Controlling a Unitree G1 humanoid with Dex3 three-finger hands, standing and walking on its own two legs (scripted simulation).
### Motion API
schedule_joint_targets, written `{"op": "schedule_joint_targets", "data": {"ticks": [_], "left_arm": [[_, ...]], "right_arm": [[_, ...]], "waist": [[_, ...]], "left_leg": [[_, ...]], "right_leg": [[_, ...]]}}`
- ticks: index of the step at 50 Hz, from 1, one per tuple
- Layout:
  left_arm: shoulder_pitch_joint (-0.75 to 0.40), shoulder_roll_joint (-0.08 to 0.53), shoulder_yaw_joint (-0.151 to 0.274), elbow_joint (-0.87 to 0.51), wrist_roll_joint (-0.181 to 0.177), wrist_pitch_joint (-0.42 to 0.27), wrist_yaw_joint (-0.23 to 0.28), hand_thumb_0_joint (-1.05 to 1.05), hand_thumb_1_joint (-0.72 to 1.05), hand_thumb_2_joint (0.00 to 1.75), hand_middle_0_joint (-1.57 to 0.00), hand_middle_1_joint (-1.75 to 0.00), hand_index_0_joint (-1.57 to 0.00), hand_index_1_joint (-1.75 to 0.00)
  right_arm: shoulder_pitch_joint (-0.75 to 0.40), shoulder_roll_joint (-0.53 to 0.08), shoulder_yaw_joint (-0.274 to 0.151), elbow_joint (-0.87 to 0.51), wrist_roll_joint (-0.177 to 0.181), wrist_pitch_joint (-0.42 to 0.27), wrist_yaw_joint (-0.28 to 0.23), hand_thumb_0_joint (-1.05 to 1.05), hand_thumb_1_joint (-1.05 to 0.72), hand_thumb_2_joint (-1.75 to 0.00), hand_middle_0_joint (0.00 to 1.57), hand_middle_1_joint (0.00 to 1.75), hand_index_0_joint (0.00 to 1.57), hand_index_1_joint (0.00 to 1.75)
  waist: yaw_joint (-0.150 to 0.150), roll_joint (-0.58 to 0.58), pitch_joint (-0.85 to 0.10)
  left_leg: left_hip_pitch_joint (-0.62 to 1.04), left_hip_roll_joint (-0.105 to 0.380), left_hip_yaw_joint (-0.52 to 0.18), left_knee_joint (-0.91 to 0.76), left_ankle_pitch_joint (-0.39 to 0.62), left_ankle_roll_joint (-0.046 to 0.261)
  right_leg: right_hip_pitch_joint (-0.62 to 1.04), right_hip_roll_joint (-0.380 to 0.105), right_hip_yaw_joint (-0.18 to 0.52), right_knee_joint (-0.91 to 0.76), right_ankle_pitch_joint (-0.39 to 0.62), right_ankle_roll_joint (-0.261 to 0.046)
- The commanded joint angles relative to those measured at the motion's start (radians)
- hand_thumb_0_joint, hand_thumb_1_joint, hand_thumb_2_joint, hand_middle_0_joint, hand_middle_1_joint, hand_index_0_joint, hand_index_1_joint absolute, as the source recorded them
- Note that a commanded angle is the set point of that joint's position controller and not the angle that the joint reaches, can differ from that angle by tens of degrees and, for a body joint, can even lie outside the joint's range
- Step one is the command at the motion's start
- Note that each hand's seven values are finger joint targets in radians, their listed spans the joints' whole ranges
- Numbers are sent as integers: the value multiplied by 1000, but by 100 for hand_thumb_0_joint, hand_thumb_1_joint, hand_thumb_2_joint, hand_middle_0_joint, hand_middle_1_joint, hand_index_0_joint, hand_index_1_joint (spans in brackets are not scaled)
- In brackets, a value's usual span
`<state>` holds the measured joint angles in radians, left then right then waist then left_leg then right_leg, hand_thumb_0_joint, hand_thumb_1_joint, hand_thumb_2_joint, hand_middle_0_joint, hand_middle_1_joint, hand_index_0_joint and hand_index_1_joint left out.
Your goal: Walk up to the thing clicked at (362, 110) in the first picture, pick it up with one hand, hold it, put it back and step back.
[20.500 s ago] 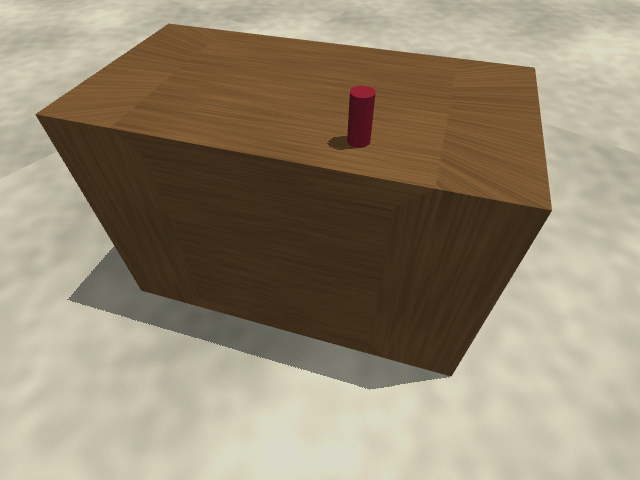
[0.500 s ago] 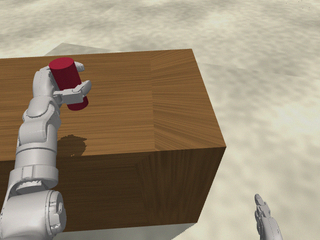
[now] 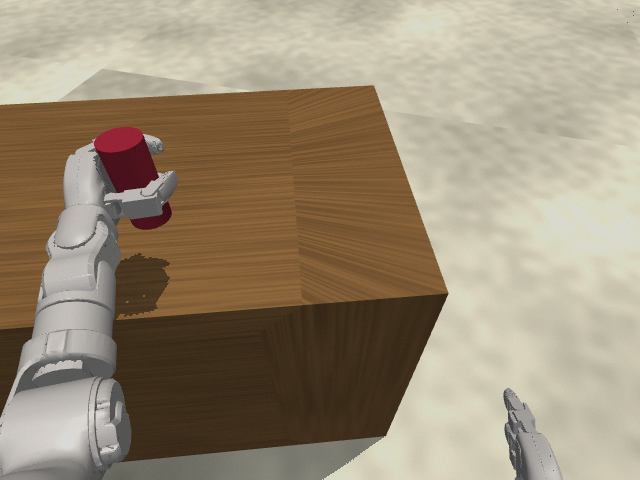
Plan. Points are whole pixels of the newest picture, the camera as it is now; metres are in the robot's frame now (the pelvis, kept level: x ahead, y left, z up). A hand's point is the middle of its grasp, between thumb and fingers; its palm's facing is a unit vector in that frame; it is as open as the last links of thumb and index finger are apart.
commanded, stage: crouch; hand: left
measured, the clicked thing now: (136, 181) +0.45 +0.21 +0.16
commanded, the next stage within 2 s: lower in 0.12 s
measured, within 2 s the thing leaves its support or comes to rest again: rests again in 1.30 s
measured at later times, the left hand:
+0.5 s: hand (164, 200) +0.47 +0.19 +0.11, palm faces +0.14 -0.99 +0.00, open 6.9 cm
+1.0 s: hand (172, 217) +0.48 +0.20 +0.07, palm faces +0.13 -0.99 +0.00, open 6.9 cm
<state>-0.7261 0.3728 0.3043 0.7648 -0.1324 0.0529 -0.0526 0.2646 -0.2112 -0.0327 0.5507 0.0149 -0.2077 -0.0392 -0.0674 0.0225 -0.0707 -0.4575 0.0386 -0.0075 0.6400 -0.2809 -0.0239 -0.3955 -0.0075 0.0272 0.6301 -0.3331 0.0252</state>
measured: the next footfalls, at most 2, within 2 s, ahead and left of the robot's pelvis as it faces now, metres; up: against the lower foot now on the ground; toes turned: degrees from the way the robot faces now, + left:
none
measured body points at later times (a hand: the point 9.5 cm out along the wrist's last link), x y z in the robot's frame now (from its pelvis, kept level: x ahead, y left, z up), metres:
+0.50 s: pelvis -0.01 +0.00 -0.01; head +0.05 +0.01 +0.43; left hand +0.46 +0.25 +0.11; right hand +0.13 -0.26 -0.08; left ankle +0.02 +0.13 -0.72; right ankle -0.01 -0.14 -0.72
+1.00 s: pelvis +0.00 +0.01 -0.03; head +0.08 +0.03 +0.41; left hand +0.47 +0.25 +0.07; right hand +0.15 -0.24 -0.08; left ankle +0.02 +0.13 -0.72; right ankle -0.01 -0.14 -0.72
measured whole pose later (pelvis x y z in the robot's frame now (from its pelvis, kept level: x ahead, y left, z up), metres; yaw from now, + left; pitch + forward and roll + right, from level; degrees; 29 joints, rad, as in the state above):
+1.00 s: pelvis +0.00 +0.01 -0.03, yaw -1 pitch +15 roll -2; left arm -0.75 0.40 0.34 0.94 -0.11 -0.20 -0.06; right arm 0.31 -0.20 -0.01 0.28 -0.02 -0.06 -0.01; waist -0.13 0.01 -0.11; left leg -0.76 0.05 -0.01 0.89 -0.39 -0.01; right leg -0.68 0.01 0.03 0.83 -0.42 0.04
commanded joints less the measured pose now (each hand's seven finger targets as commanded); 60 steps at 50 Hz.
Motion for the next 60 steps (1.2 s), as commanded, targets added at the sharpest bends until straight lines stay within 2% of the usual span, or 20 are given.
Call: {"op": "schedule_joint_targets", "data": {"ticks": [1, 10, 11, 14, 16, 21, 23, 26, 31, 35, 36, 37, 40, 42, 44, 50, 52, 58, 59, 60], "left_arm": [[-591, 251, 21, -275, -11, -125, -7, 0, 47, 133, -135, -143, -136, -143], [-600, 294, 50, -132, -11, -172, -8, 0, 51, 135, -137, -145, -138, -145], [-615, 300, 54, -145, -13, -179, -6, 0, 51, 135, -138, -146, -139, -146], [-573, 265, 38, -76, -9, -187, -14, 0, 50, 132, -138, -146, -139, -146], [-534, 258, 51, 1, -12, -197, -17, 0, 47, 132, -139, -146, -140, -146], [-602, 301, 60, -49, -2, -253, -22, 0, 47, 129, -136, -143, -137, -143], [-643, 345, 82, -93, -7, -274, -25, 0, 46, 127, -134, -141, -135, -141], [-653, 338, 68, -117, -8, -292, -31, 0, 44, 125, -130, -138, -131, -138], [-596, 307, 64, -59, -6, -315, -22, 0, 48, 129, -133, -140, -133, -141], [-518, 291, 63, -1, 16, -309, -5, 0, 51, 129, -132, -139, -132, -140], [-507, 256, 40, 17, 16, -306, -8, 0, 50, 129, -132, -140, -133, -140], [-564, 293, 61, -91, 17, -319, -5, 0, 51, 128, -131, -138, -132, -139], [-518, 220, 26, -31, 3, -319, -28, 0, 48, 127, -130, -138, -131, -138], [-527, 239, 38, -31, 3, -328, -32, 0, 44, 125, -129, -136, -130, -136], [-546, 292, 62, -90, 5, -338, -23, 0, 42, 122, -126, -133, -127, -134], [-553, 305, 72, -137, 18, -358, 7, 0, 44, 123, -124, -132, -125, -133], [-540, 262, 53, -133, 15, -366, 4, 0, 44, 123, -124, -132, -124, -133], [-490, 248, 60, -28, 27, -356, 1, 0, 41, 126, -127, -136, -128, -137], [-489, 278, 79, -25, 29, -358, 1, 0, 40, 125, -127, -135, -127, -136], [-460, 240, 59, 27, 32, -354, -3, 0, 42, 126, -127, -136, -128, -137]], "right_arm": [[-84, -126, -48, -179, 5, -41, -11, 0, 56, -5, 5, 5, 5, 5], [-82, -141, -51, -198, 3, -9, -18, 0, 56, -5, 5, 5, 5, 5], [-70, -156, -75, -184, 2, -6, -21, 0, 56, -5, 5, 5, 5, 5], [-68, -92, -18, -168, 5, 4, -11, 0, 54, -5, 5, 5, 5, 5], [-84, -124, -41, -184, 3, 8, -10, 0, 54, -5, 5, 5, 5, 5], [-93, -138, -51, -249, -5, 19, -7, 0, 54, -5, 5, 5, 5, 5], [-70, -172, -74, -267, -10, 25, -11, 0, 53, -6, 5, 5, 5, 5], [-63, -166, -63, -327, -7, 33, -15, 0, 52, -6, 5, 5, 5, 5], [-51, -126, -33, -323, -11, 49, -11, 0, 52, -6, 5, 5, 5, 5], [16, -155, -79, -289, -20, 66, -2, 0, 53, -6, 5, 5, 5, 5], [-10, -164, -84, -339, -19, 64, 1, 0, 53, -6, 5, 5, 5, 5], [27, -138, -68, -321, -21, 68, 5, 0, 53, -6, 5, 5, 5, 5], [-8, -130, -58, -389, -17, 68, 13, 0, 53, -6, 5, 5, 5, 5], [-3, -115, -41, -391, -20, 73, 18, 0, 52, -6, 5, 5, 5, 5], [34, -141, -67, -383, -24, 83, 17, 0, 52, -6, 5, 5, 5, 5], [68, -157, -81, -465, -29, 99, 16, 0, 52, -6, 5, 5, 5, 5], [62, -121, -49, -476, -28, 102, 20, 0, 52, -6, 5, 5, 5, 5], [85, -113, -48, -474, -31, 116, 28, 0, 52, -6, 5, 5, 5, 5], [75, -141, -70, -478, -32, 118, 28, 0, 52, -6, 5, 5, 5, 5], [69, -146, -80, -491, -33, 119, 30, 0, 53, -6, 5, 5, 5, 5]], "waist": [[-18, 32, -392], [-27, 38, -367], [-34, 48, -365], [-25, 48, -331], [-36, -5, -308], [-43, 32, -401], [-44, 45, -501], [-54, 49, -574], [-52, 73, -489], [-63, 114, -398], [-77, 98, -418], [-63, 140, -452], [-72, 97, -466], [-63, 94, -488], [-60, 123, -519], [-71, 107, -558], [-65, 95, -538], [-76, 95, -458], [-70, 90, -449], [-79, 98, -442]], "left_leg": [[267, -18, 21, -23, 292, 43], [213, -17, 18, -18, 180, 40], [200, -19, 21, -16, 169, 39], [143, -21, 25, -4, 155, 41], [111, -14, 19, 10, 140, 46], [104, -14, 19, 44, 110, 45], [134, -13, 19, 72, 168, 48], [170, -8, 15, 103, 250, 52], [105, -9, 15, 113, 199, 49], [88, -1, 9, 120, 178, 41], [96, 2, 6, 128, 199, 43], [116, 2, 6, 137, 239, 40], [119, 13, -5, 155, 288, 39], [115, 17, -13, 163, 317, 36], [120, 16, -13, 177, 342, 35], [116, 10, -9, 194, 322, 38], [95, 8, -9, 197, 309, 41], [25, 0, 2, 208, 260, 47], [21, 2, 1, 205, 239, 46], [22, 5, -4, 203, 235, 41]], "right_leg": [[20, 17, -44, -69, 336, -15], [-30, 20, -44, -63, 232, -21], [-30, 17, -41, -58, 232, -20], [-47, 18, -39, -44, 219, -21], [-82, 25, -42, -32, 203, -20], [-111, 25, -36, 0, 173, -22], [-76, 23, -29, 16, 229, -17], [-55, 27, -30, 42, 305, -15], [-125, 31, -32, 51, 247, -22], [-218, 39, -44, 68, 204, -34], [-214, 39, -46, 70, 223, -32], [-211, 39, -48, 82, 252, -32], [-211, 46, -57, 102, 271, -32], [-206, 48, -61, 113, 278, -34], [-206, 45, -58, 126, 300, -34], [-190, 40, -52, 143, 311, -30], [-188, 39, -53, 150, 306, -30], [-229, 37, -44, 149, 285, -26], [-246, 39, -46, 149, 259, -29], [-264, 39, -50, 154, 241, -34]]}}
